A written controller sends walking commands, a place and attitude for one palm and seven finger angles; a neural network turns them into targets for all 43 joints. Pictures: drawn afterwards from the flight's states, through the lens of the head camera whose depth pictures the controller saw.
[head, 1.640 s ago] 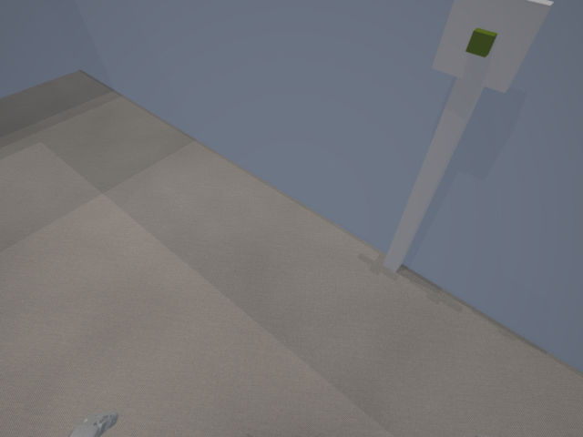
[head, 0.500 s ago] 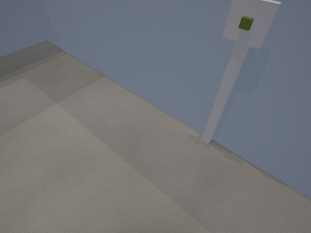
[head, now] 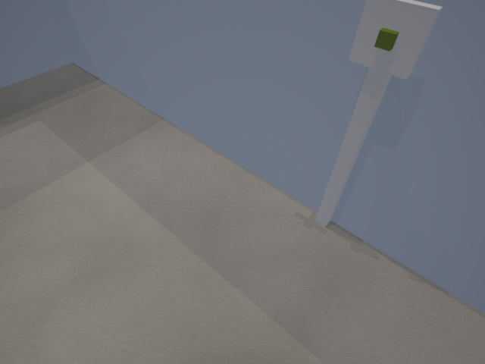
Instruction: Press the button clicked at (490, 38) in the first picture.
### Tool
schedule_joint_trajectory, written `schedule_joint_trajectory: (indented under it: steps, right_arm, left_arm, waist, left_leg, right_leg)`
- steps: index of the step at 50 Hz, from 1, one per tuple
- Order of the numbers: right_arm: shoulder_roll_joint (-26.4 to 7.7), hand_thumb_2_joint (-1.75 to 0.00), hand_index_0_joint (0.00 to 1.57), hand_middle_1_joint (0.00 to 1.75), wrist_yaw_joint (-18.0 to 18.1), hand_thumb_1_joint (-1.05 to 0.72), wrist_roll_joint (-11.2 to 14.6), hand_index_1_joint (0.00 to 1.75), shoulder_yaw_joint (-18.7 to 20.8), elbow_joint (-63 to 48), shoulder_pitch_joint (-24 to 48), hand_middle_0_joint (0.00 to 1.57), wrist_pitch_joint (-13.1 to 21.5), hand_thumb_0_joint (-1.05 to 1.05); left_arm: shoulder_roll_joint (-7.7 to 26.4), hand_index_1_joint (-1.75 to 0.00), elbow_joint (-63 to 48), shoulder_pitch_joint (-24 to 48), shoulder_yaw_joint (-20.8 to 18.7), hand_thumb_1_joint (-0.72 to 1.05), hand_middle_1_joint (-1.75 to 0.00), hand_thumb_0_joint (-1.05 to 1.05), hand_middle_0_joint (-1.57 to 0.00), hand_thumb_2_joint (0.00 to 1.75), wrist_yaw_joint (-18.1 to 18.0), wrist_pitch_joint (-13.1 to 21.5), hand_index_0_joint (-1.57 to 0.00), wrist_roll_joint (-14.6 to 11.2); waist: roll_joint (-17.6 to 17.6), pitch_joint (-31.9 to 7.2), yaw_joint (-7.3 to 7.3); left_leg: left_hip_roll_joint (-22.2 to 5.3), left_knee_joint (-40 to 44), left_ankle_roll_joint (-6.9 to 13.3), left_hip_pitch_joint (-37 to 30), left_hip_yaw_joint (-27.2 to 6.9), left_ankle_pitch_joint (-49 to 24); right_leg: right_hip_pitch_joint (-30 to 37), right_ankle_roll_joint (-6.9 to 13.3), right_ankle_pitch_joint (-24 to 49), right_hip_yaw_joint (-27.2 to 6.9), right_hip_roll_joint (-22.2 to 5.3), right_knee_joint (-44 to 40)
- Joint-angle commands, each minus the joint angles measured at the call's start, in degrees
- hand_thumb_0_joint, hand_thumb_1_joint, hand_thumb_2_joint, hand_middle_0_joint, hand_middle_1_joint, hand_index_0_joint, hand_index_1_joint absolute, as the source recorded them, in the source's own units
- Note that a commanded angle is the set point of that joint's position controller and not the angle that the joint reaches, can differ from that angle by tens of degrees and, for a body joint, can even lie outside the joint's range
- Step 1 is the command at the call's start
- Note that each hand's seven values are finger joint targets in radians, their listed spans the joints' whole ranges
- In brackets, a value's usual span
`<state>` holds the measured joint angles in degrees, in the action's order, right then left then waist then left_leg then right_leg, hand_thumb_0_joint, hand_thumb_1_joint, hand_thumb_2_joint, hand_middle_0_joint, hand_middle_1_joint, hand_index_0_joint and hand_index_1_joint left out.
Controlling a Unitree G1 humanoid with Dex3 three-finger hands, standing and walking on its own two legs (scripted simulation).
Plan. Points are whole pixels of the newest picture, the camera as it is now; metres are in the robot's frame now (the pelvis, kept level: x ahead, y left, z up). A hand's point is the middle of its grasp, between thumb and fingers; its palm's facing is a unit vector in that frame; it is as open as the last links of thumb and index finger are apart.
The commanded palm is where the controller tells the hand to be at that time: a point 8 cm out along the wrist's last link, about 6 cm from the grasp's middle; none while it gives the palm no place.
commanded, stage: turn to face it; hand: left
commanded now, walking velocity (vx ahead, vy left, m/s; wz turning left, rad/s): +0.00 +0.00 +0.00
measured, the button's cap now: (386, 39) +0.89 -0.34 +0.16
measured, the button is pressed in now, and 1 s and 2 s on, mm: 0 0 0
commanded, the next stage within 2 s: take the last steps up to it in 1.10 s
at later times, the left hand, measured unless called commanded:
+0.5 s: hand out of the picture +0.05 +0.16 -0.18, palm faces -0.15 -0.95 -0.28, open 7.4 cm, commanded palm none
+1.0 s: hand out of the picture +0.11 +0.19 -0.19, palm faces -0.35 -0.91 -0.22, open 7.4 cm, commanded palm none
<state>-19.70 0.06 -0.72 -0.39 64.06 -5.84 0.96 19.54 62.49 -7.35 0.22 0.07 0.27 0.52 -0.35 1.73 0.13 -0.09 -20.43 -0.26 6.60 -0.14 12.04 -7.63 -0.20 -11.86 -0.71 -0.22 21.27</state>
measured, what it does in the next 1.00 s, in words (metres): steps on the spot, turning right: left foot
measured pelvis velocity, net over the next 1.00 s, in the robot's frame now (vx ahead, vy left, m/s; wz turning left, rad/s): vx -0.03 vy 0.03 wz -0.45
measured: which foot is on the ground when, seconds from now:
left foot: down 0.00-0.42, up 0.44-0.92, down 0.94-1.00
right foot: down 0.00-0.96, up 0.98-1.00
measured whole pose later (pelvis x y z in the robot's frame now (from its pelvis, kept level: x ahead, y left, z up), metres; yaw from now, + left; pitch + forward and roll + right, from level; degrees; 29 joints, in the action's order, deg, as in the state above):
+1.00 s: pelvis -0.03 +0.03 -0.01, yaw -26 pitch +1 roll -1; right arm -11.5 1.8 -0.7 1.6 52.4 -8.6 -0.3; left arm 15.5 53.0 -12.8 -4.8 -0.2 -4.0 1.1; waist -4.3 1.3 1.4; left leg 0.5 -30.2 1.4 12.9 1.6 18.2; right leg -24.5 -0.8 -19.1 -9.7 6.4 38.6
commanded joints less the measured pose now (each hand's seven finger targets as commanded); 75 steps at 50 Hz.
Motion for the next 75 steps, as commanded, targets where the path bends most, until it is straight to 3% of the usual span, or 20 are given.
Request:
schedule_joint_trajectory:
  steps: [1,6,11,15,19,21,23,27,40,45,46,48,49,53,59,68,71,72,74,75]
  right_arm:
    - [-12.1,-0.9,0.2,0.3,0.8,-0.9,0.3,0.3,2.4,-3.6,2.7,0.2,1.0,0.0]
    - [-5.1,-0.9,0.2,0.3,1.4,-0.9,0.1,0.3,1.8,-4.1,-1.8,0.2,-0.3,0.0]
    - [-7.1,-0.9,0.2,0.3,2.1,-0.9,-0.1,0.3,3.8,-7.7,-2.9,0.2,-1.4,0.0]
    - [-7.2,-0.9,0.2,0.3,2.0,-0.9,-0.3,0.3,4.9,-10.3,-2.4,0.2,-1.0,0.0]
    - [-6.4,-0.9,0.2,0.3,1.8,-0.9,-0.4,0.3,5.7,-12.7,2.5,0.2,-1.6,0.0]
    - [0.6,-0.9,0.2,0.3,1.3,-0.9,0.1,0.3,4.4,-15.4,0.4,0.2,-2.4,0.0]
    - [-1.2,-0.9,0.2,0.3,1.3,-0.9,0.2,0.3,5.1,-15.0,0.5,0.2,-2.7,0.0]
    - [-0.1,-0.9,0.2,0.3,1.0,-0.9,-0.2,0.3,5.1,-12.7,-1.1,0.2,-2.4,0.0]
    - [1.1,-0.9,0.2,0.3,2.0,-0.9,0.3,0.3,4.6,-14.7,-0.1,0.2,-1.9,0.0]
    - [1.2,-0.9,0.2,0.3,2.5,-0.9,1.0,0.3,4.6,-13.1,-8.0,0.2,-0.9,0.0]
    - [-0.2,-0.9,0.2,0.3,2.8,-0.9,1.0,0.3,4.7,-12.4,-10.8,0.2,-0.3,0.0]
    - [-7.4,-0.9,0.2,0.3,2.6,-0.9,0.1,0.3,6.0,-14.7,-8.0,0.2,-0.6,0.0]
    - [-6.7,-0.9,0.2,0.3,2.5,-0.9,-0.4,0.3,5.4,-16.1,-5.0,0.2,-1.0,0.0]
    - [-0.6,-0.9,0.2,0.3,2.9,-0.9,-0.5,0.3,3.6,-16.0,-3.1,0.2,0.2,0.0]
    - [-0.1,-0.9,0.2,0.3,2.9,-0.9,-0.5,0.3,4.0,-12.0,-12.5,0.2,0.3,0.0]
    - [-1.3,-0.9,0.2,0.3,2.0,-0.9,-1.4,0.3,4.7,-6.1,-18.4,0.2,0.6,0.0]
    - [0.1,-0.9,0.2,0.3,1.7,-0.9,-1.1,0.3,4.1,-4.3,-18.1,0.2,0.6,0.0]
    - [1.6,-0.9,0.2,0.3,1.4,-0.9,-0.7,0.3,3.8,-3.7,-18.2,0.2,0.8,0.0]
    - [5.9,-0.9,0.2,0.3,0.8,-0.9,-0.5,0.3,2.5,-7.1,-12.8,0.2,1.2,0.0]
    - [3.6,-0.9,0.2,0.3,0.5,-0.9,-1.1,0.3,3.3,-8.2,-9.5,0.2,0.9,0.0]
  left_arm:
    - [12.1,-0.3,-3.8,2.1,-2.2,0.9,-0.3,0.0,-0.2,0.9,-0.7,1.4,-0.2,0.1]
    - [5.7,-0.3,-4.7,-1.3,-1.5,0.9,-0.3,0.0,-0.2,0.9,-1.0,-1.0,-0.2,0.1]
    - [5.1,-0.3,-8.3,-2.5,-2.7,0.9,-0.3,0.0,-0.2,0.9,-0.4,-2.4,-0.2,0.5]
    - [2.6,-0.3,-11.1,-3.1,-3.6,0.9,-0.3,0.0,-0.2,0.9,0.0,-3.3,-0.2,0.5]
    - [1.9,-0.3,-10.1,-12.8,-4.8,0.9,-0.3,0.0,-0.2,0.9,0.7,-2.6,-0.2,0.8]
    - [10.8,-0.3,-10.3,-14.5,-6.0,0.9,-0.3,0.0,-0.2,0.9,-0.5,-1.0,-0.2,1.2]
    - [7.9,-0.3,-12.1,-11.2,-6.2,0.9,-0.3,0.0,-0.2,0.9,-1.3,-1.5,-0.2,0.7]
    - [4.2,-0.3,-13.5,-7.1,-5.5,0.9,-0.3,0.0,-0.2,0.9,-0.9,-0.9,-0.2,0.4]
    - [4.6,-0.3,-12.9,-10.1,-6.6,0.9,-0.3,0.0,-0.2,0.9,-1.0,-1.6,-0.2,1.1]
    - [5.1,-0.3,-14.1,-5.4,-6.6,0.9,-0.3,0.0,-0.2,0.9,-1.0,-2.2,-0.2,0.9]
    - [3.6,-0.3,-14.7,-4.1,-6.3,0.9,-0.3,0.0,-0.2,0.9,-0.9,-2.3,-0.2,0.5]
    - [-0.4,-0.3,-16.3,-3.9,-5.5,0.9,-0.3,0.0,-0.2,0.9,-0.2,-2.4,-0.2,0.5]
    - [1.4,-0.3,-16.2,-3.9,-6.3,0.9,-0.3,0.0,-0.2,0.9,-0.2,-2.8,-0.2,1.1]
    - [0.1,-0.3,-12.6,-7.6,-6.4,0.9,-0.3,0.0,-0.2,0.9,0.7,-3.1,-0.2,1.6]
    - [-2.5,-0.3,-13.0,-3.1,-5.0,0.9,-0.3,0.0,-0.2,0.9,0.5,-3.4,-0.2,0.7]
    - [-5.0,-0.3,-12.2,2.1,-3.4,0.9,-0.3,0.0,-0.2,0.9,1.6,-1.9,-0.2,1.3]
    - [-6.1,-0.3,-8.5,-5.3,-3.4,0.9,-0.3,0.0,-0.2,0.9,1.2,-0.6,-0.2,0.9]
    - [-4.8,-0.3,-6.6,-8.9,-3.7,0.9,-0.3,0.0,-0.2,0.9,0.8,0.1,-0.2,1.0]
    - [3.5,-0.3,-2.9,-20.0,-5.2,0.9,-0.3,0.0,-0.2,0.9,-0.6,1.0,-0.2,0.8]
    - [3.2,-0.3,-2.6,-20.9,-5.0,0.9,-0.3,0.0,-0.2,0.9,-1.1,0.9,-0.2,0.5]
  waist:
    - [0.1,-3.3,-0.03]
    - [0.2,-3.1,-0.52]
    - [4.0,-2.4,-0.61]
    - [11.1,-1.5,-0.47]
    - [5.4,-3.1,5.0]
    - [-23.0,-0.7,4.04]
    - [-13.0,-1.2,2.93]
    - [-5.2,-2.7,0.83]
    - [-8.0,-5.8,2.67]
    - [-7.6,-8.1,-1.05]
    - [-4.9,-9.1,-2.6]
    - [17.5,-3.7,-1.91]
    - [11.9,-0.9,-1.1]
    - [6.3,0.4,1.96]
    - [8.3,0.1,-1.4]
    - [9.7,2.1,-4.15]
    - [5.4,-0.5,-0.29]
    - [1.9,-1.9,1.09]
    - [-17.5,-1.1,6.23]
    - [-11.3,1.7,6.44]
  left_leg:
    - [-6.9,2.8,1.6,-0.6,-5.4,-10.2]
    - [-7.7,-1.5,0.4,-1.5,-1.5,-11.7]
    - [-12.1,-2.3,2.8,-1.3,-2.7,-11.2]
    - [-21.4,0.3,10.6,0.4,-6.1,-22.5]
    - [-16.1,-14.6,3.4,9.6,3.7,-12.1]
    - [-1.3,-41.2,-3.4,26.8,5.0,23.1]
    - [-3.8,-45.6,-2.1,25.1,-1.6,17.5]
    - [-4.2,-44.7,-3.4,23.6,-1.3,8.3]
    - [-1.6,-26.3,-3.1,18.8,-1.4,12.8]
    - [0.3,-6.3,-1.1,3.3,-0.2,5.4]
    - [-2.6,-0.7,0.0,-4.9,-2.1,2.5]
    - [-24.4,8.2,6.8,-4.4,-22.7,0.4]
    - [-26.2,8.1,9.9,5.3,-21.7,0.5]
    - [-14.2,3.6,6.2,4.3,-5.4,-17.6]
    - [-15.4,0.9,8.8,-3.5,-3.8,-28.3]
    - [-18.6,7.7,9.5,1.2,-7.8,8.2]
    - [-15.4,1.4,6.2,5.3,-3.5,8.3]
    - [-12.7,-4.4,4.0,10.2,-0.1,8.1]
    - [-3.7,-27.9,-0.6,33.5,8.9,23.5]
    - [-5.2,-34.0,-0.2,35.8,3.8,21.3]
  right_leg:
    - [0.3,1.8,10.1,-5.3,-7.0,-3.1]
    - [-3.7,1.2,15.8,-6.6,-6.0,1.7]
    - [-10.8,0.4,11.8,-4.8,-2.1,11.7]
    - [-16.3,-1.0,-18.3,-1.2,-0.7,31.1]
    - [-1.9,-0.7,-2.5,1.3,-2.5,13.0]
    - [-1.2,6.0,22.1,-31.6,-20.9,-5.1]
    - [-4.6,10.7,9.3,-26.6,-18.5,-6.4]
    - [-4.1,9.4,9.7,-20.1,-12.1,-3.7]
    - [-0.3,11.0,12.6,-26.5,-9.9,-2.6]
    - [-7.3,7.2,12.5,-26.0,-6.7,0.4]
    - [-13.5,4.6,7.6,-22.7,-3.6,3.9]
    - [-29.1,-1.4,-19.0,-5.8,6.5,26.7]
    - [-26.1,-2.5,-18.3,-6.4,3.7,36.3]
    - [-26.5,-3.6,-8.9,-3.6,2.1,48.0]
    - [-25.4,-4.6,-9.7,-1.3,-0.4,39.2]
    - [-15.2,-1.1,-15.3,4.6,-1.7,18.7]
    - [-1.3,0.0,-6.3,7.1,-0.1,3.2]
    - [7.1,1.0,-3.5,4.7,-2.5,-1.2]
    - [19.7,9.7,-10.6,-22.0,-22.7,-9.8]
    - [14.7,11.9,-14.6,-22.3,-24.4,-11.6]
